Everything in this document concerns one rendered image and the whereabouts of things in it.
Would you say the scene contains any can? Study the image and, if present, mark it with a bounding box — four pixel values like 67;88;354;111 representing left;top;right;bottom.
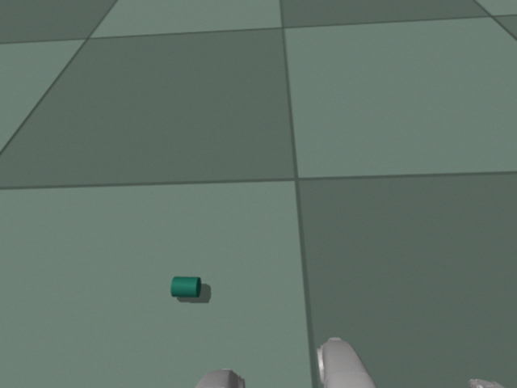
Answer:
170;276;201;297

